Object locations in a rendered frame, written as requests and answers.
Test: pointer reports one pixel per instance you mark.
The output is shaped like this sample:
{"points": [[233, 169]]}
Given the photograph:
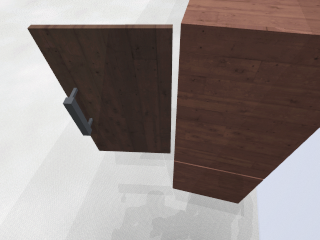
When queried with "handle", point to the handle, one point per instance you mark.
{"points": [[77, 115]]}

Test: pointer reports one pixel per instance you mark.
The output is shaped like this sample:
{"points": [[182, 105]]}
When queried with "cupboard door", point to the cupboard door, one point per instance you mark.
{"points": [[123, 73]]}

